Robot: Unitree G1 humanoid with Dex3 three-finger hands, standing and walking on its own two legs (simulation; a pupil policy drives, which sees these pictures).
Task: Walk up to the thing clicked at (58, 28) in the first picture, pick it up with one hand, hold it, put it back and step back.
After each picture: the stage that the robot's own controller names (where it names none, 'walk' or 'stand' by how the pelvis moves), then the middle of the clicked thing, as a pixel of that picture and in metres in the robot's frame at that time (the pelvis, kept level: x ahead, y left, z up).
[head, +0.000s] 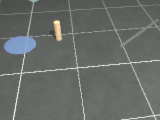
stand; (57, 31) +1.52 +0.31 -0.66
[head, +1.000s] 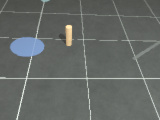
walk; (68, 35) +1.40 +0.15 -0.63
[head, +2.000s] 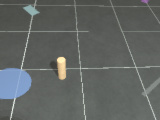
walk; (61, 68) +0.87 +0.17 -0.64
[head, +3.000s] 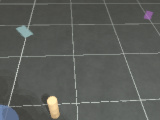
walk; (53, 108) +0.55 +0.20 -0.65
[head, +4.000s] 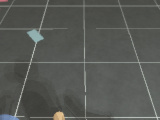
stand; out of the picture +0.42 +0.19 -0.64
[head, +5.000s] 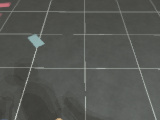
stand; out of the picture +0.40 +0.18 -0.65
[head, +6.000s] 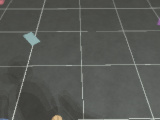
stand; out of the picture +0.41 +0.18 -0.66
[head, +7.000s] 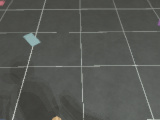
stand; out of the picture +0.40 +0.19 -0.66
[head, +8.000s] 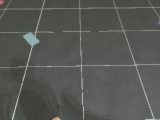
stand; out of the picture +0.39 +0.19 -0.66
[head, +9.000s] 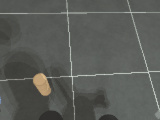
go down; (42, 85) +0.44 +0.21 -0.48
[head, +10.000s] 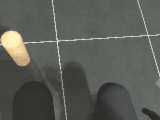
go down; (17, 51) +0.46 +0.28 -0.26
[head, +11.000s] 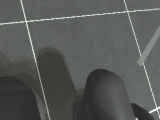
close in; out of the picture +0.44 +0.31 -0.19
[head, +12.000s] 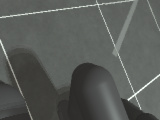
close; out of the picture +0.42 +0.33 -0.15
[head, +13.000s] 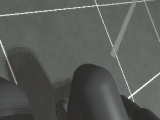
lift; out of the picture +0.40 +0.33 -0.16
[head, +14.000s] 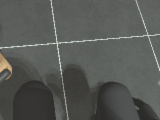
lift; out of the picture +0.34 +0.29 -0.02
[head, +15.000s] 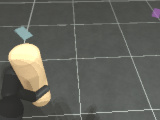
hold; (34, 80) +0.32 +0.16 +0.09
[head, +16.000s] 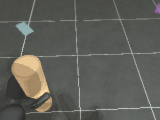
hold; (36, 88) +0.31 +0.17 +0.04
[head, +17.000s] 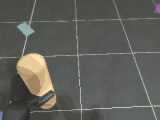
hold; (40, 86) +0.32 +0.15 +0.04
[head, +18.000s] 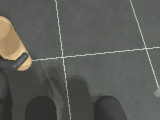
crouch; (12, 49) +0.43 +0.23 -0.04
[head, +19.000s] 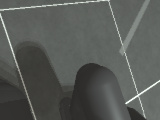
lower; out of the picture +0.41 +0.33 -0.17
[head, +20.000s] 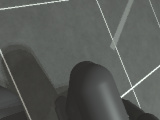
lower; out of the picture +0.43 +0.35 -0.16
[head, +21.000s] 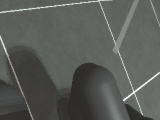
lower; out of the picture +0.41 +0.35 -0.16
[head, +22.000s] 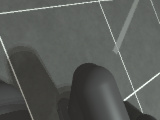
lower; out of the picture +0.40 +0.34 -0.16
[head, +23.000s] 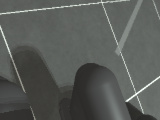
loosen; out of the picture +0.40 +0.33 -0.16
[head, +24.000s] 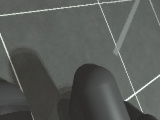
withdraw; out of the picture +0.40 +0.31 -0.16
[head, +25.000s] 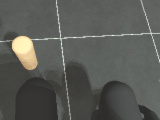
walk; (27, 55) +0.44 +0.26 -0.25
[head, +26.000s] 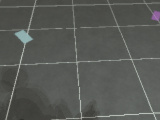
stand; out of the picture +0.37 +0.17 -0.59
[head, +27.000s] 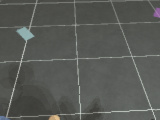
stand; out of the picture +0.39 +0.19 -0.60
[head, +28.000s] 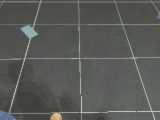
stand; out of the picture +0.40 +0.18 -0.62
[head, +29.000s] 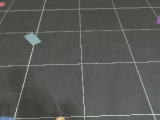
walk; out of the picture +0.41 +0.17 -0.65
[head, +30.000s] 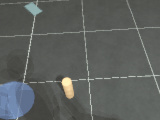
walk; (68, 88) +0.57 +0.15 -0.64
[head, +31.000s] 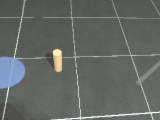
walk; (57, 61) +0.83 +0.19 -0.64
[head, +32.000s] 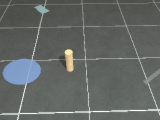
stand; (69, 61) +1.00 +0.17 -0.64
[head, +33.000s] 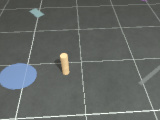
stand; (64, 64) +0.99 +0.19 -0.66
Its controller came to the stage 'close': yes
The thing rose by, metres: 0.68
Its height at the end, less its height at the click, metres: +0.00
